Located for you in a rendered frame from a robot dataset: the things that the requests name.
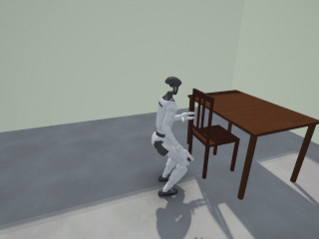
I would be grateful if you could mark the chair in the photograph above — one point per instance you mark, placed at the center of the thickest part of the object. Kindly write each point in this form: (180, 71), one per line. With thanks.
(210, 135)

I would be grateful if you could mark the robot left hand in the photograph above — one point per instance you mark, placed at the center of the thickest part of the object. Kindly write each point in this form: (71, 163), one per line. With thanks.
(184, 116)

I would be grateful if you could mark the right robot forearm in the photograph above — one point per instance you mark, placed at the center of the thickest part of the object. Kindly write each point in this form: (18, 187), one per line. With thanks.
(169, 136)

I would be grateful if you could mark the right robot shin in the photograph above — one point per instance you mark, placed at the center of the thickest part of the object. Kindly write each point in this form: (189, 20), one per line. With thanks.
(175, 177)

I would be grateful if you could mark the left robot forearm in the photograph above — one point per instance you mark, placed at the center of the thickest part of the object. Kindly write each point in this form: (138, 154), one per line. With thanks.
(177, 117)

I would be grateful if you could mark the table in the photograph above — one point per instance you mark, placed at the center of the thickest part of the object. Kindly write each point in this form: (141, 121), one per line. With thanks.
(257, 117)

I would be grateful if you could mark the humanoid robot head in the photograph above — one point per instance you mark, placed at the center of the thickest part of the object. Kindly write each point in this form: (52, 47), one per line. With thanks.
(174, 83)

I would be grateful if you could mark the robot right hand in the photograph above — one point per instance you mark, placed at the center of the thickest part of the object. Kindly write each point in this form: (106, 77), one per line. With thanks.
(184, 154)

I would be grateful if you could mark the robot right upper arm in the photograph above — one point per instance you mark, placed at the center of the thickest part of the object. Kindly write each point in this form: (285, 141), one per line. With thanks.
(171, 109)

